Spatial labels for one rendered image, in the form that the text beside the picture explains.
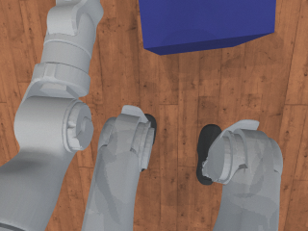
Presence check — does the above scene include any robot right thigh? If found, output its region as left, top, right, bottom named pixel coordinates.
left=213, top=128, right=281, bottom=231

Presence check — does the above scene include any robot left upper arm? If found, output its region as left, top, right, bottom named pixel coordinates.
left=0, top=95, right=94, bottom=231

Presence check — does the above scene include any carton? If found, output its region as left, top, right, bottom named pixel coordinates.
left=139, top=0, right=276, bottom=56

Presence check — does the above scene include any left robot forearm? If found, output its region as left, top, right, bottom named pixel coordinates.
left=13, top=0, right=104, bottom=138

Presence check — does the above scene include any right robot foot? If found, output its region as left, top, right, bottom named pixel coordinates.
left=196, top=124, right=222, bottom=186

